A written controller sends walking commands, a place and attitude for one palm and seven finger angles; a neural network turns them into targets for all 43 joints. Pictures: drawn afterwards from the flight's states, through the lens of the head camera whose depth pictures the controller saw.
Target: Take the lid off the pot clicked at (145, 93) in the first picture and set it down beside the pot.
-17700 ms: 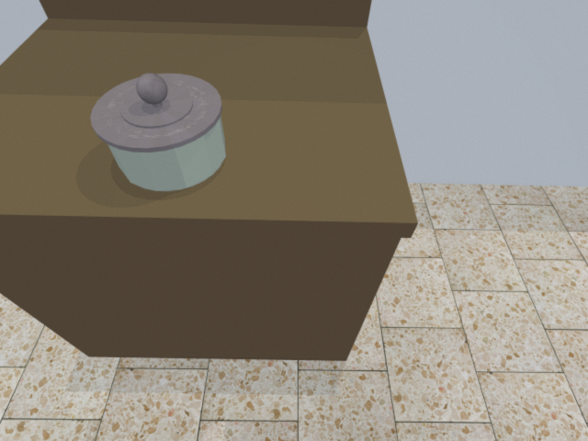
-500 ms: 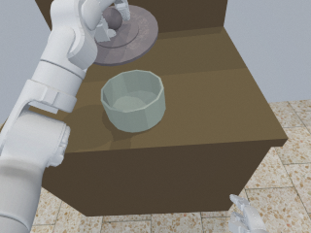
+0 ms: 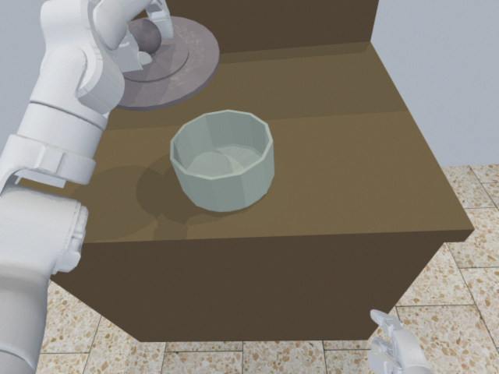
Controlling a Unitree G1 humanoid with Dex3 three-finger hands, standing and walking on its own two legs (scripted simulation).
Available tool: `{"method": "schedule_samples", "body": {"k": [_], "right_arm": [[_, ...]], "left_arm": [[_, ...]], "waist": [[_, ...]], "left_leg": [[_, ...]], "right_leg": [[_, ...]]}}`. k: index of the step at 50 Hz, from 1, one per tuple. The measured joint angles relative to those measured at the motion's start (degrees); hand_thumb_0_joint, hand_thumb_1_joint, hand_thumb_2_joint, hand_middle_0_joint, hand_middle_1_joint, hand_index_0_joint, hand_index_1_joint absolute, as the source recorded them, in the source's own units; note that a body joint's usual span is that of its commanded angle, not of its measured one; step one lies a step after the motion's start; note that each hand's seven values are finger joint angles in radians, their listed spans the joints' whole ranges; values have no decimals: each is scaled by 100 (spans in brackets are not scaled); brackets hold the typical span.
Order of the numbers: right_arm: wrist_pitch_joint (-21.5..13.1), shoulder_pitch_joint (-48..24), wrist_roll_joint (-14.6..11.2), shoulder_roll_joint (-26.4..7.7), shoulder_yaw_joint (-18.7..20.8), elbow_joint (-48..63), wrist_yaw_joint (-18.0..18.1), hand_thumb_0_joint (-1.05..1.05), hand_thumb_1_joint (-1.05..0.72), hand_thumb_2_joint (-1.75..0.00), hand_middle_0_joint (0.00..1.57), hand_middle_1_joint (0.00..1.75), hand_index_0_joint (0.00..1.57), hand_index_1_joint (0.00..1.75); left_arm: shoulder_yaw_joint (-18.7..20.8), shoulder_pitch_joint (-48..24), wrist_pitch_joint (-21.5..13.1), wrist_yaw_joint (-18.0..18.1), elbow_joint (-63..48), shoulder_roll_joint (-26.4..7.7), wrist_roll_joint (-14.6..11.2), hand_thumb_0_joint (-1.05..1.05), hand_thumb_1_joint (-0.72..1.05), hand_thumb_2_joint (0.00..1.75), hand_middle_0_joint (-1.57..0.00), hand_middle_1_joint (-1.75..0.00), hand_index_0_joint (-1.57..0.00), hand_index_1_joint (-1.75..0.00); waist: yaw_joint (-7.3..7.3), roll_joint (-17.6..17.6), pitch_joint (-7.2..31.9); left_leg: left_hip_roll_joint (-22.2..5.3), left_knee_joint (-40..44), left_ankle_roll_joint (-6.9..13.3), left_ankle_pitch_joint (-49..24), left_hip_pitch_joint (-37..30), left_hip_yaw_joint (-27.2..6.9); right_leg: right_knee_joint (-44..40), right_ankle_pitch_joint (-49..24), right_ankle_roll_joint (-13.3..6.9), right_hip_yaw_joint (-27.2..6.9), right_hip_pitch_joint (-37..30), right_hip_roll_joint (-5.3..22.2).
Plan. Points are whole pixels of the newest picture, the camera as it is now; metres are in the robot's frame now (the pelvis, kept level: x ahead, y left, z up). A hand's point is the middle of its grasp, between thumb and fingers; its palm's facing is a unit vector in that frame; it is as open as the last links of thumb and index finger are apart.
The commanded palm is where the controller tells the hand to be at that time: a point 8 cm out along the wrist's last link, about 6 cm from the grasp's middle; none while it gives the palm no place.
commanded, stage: move the lid sideways beside the pot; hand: left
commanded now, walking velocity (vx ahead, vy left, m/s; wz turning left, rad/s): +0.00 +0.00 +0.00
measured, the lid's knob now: (144, 36) +0.49 +0.14 +0.31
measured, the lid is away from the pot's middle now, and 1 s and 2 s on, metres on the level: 0.08 0.20 0.22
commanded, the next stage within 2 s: lower the lid onto the table in 1.36 s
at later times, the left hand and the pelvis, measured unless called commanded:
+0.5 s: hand (87, 51) +0.45 +0.21 +0.31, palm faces -0.05 -0.05 -1.00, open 7.5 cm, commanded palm +0.41 +0.22 +0.39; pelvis +0.00 +0.00 +0.00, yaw +0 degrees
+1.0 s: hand (47, 56) +0.45 +0.26 +0.31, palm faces -0.08 -0.05 -1.00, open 7.5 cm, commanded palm +0.41 +0.28 +0.39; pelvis +0.00 +0.00 +0.00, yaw +1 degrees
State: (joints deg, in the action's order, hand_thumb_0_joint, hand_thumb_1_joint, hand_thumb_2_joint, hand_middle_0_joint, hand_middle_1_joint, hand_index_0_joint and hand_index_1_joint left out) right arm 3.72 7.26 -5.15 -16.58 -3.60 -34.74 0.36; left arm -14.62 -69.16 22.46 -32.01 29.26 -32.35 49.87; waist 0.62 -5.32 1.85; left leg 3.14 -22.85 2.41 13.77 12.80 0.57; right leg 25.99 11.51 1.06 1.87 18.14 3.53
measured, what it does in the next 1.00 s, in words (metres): stands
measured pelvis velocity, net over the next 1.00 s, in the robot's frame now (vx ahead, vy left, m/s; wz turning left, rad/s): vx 0.00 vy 0.00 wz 0.01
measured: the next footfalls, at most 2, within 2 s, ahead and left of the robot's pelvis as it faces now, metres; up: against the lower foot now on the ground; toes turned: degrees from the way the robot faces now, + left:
none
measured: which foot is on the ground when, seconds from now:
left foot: down 0.00-1.00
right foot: down 0.00-1.00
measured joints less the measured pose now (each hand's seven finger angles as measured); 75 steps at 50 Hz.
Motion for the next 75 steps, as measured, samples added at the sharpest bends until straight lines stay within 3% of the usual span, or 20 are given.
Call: {"method": "schedule_samples", "body": {"k": [21, 62, 75], "right_arm": [[49, 172, -35, -44, 29, 13, 63, 1, -90, -90, 20, 29, 20, 30], [422, 378, -97, -143, 102, 112, 66, 1, -90, -90, 20, 29, 20, 30], [403, 268, -86, -76, 76, 60, 58, 1, -90, -90, 20, 29, 20, 30]], "left_arm": [[155, 28, -188, -279, 257, -567, 112, -2, 17, 100, -104, -92, -72, -78], [1028, 436, -763, -547, 486, -1721, 308, -2, 18, 100, -104, -92, -72, -78], [847, 395, -829, -548, 237, -1607, 218, -2, 18, 100, -104, -92, -72, -77]], "waist": [[44, 73, -92], [120, 78, -192], [18, 94, -221]], "left_leg": [[-1, -88, 16, 7, 75, -59], [-67, -94, 45, 54, 146, -77], [-14, -108, 73, 28, 148, -162]], "right_leg": [[-51, -44, 6, 62, -13, 3], [-340, -155, 28, 89, -80, -72], [-380, -174, 20, 173, -139, -18]]}}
